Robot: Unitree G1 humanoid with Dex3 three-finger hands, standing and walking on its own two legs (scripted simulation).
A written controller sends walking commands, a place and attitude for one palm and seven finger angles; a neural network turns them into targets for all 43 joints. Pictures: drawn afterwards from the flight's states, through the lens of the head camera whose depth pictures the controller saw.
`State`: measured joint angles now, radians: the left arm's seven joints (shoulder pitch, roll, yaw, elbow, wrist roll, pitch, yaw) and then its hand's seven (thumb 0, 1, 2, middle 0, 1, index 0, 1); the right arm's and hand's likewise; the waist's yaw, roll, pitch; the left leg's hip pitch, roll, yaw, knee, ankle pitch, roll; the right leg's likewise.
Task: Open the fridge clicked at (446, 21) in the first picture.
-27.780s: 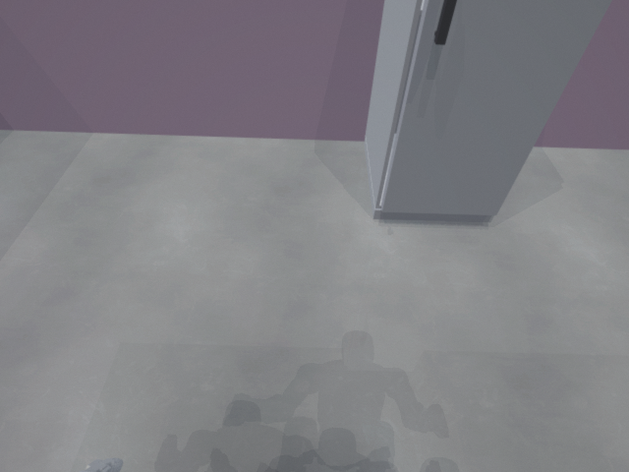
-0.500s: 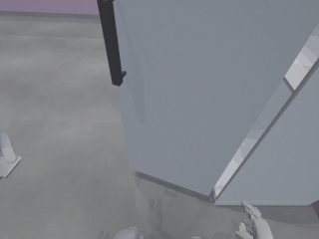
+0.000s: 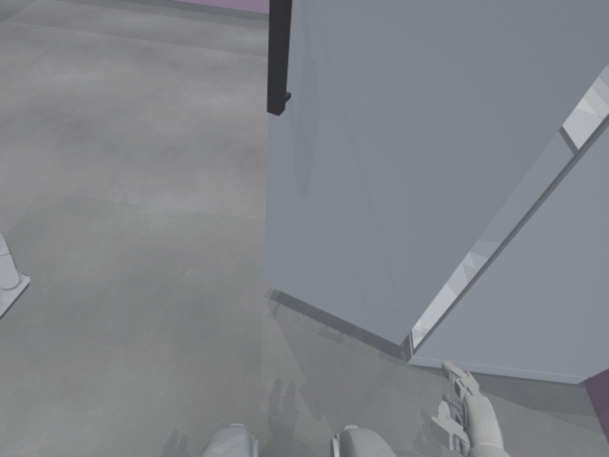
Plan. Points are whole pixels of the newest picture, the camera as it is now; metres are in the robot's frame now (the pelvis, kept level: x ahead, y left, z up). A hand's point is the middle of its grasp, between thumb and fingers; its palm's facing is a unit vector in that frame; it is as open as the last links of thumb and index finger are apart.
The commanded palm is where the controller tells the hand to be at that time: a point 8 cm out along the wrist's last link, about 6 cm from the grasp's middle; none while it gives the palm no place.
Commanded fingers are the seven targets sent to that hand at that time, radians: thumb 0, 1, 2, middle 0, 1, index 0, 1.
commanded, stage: stop stepping back and stand still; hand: left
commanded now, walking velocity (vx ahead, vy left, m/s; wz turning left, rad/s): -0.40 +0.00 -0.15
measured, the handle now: (285, 40) +0.70 +0.11 +0.20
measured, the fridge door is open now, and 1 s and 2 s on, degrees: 70 70 70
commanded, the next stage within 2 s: let the arm hang, fingers relaxed in 1.26 s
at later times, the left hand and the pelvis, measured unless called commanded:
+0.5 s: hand out of the picture +0.10 +0.25 +0.19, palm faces +0.34 -0.84 -0.42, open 7.4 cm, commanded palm +0.04 +0.29 +0.21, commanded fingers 0.00 0.90 0.90 -0.20 -0.30 -0.20 -0.30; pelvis -0.13 +0.01 +0.02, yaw -6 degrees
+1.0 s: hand out of the picture +0.03 +0.29 +0.20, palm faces +0.37 -0.85 -0.37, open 7.4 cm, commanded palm -0.01 +0.32 +0.21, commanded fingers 0.00 0.90 0.90 -0.20 -0.30 -0.20 -0.30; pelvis -0.19 +0.04 +0.02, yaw -9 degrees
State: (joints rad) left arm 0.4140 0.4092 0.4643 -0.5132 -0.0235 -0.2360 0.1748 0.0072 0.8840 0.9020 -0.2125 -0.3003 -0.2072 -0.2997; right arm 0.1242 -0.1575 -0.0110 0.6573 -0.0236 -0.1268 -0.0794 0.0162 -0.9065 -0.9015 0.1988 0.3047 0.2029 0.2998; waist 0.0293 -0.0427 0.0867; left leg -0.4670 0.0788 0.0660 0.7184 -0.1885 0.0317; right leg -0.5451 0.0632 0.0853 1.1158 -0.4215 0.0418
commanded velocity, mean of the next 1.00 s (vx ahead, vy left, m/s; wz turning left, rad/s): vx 0.19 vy -0.01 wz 0.00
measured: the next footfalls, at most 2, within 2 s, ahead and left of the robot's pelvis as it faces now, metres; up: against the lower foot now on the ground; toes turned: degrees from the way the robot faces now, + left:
right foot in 0.16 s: -0.07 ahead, -0.13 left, +0.00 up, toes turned -5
left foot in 0.30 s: +0.07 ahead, +0.10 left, +0.00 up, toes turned -3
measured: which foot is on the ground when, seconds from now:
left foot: down 0.00-0.14, up 0.16-0.28, down 0.30-0.46, up 0.48-0.62, down 0.64-0.80, up 0.82-1.00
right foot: up 0.00-0.14, down 0.16-0.64, up 0.66-0.78, down 0.80-1.00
